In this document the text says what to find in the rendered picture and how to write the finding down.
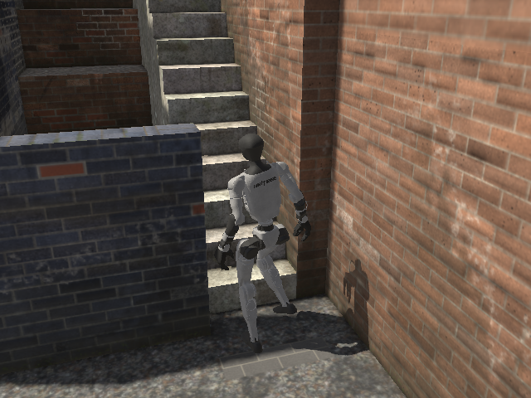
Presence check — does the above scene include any robot left shin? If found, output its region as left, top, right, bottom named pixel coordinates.
left=239, top=286, right=258, bottom=342

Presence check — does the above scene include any robot right thigh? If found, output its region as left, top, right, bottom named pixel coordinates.
left=256, top=224, right=290, bottom=271

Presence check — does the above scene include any robot right hand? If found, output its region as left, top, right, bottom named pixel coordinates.
left=293, top=221, right=311, bottom=241

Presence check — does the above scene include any robot left hand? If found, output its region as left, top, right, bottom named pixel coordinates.
left=214, top=248, right=234, bottom=270

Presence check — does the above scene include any robot right forearm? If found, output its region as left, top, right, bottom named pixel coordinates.
left=294, top=193, right=308, bottom=223

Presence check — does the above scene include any robot right upper arm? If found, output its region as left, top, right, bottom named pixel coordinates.
left=270, top=162, right=304, bottom=203

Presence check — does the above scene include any robot left upper arm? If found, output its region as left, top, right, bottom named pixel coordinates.
left=227, top=174, right=245, bottom=226

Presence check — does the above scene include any robot left forearm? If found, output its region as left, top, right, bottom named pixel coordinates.
left=218, top=214, right=239, bottom=252

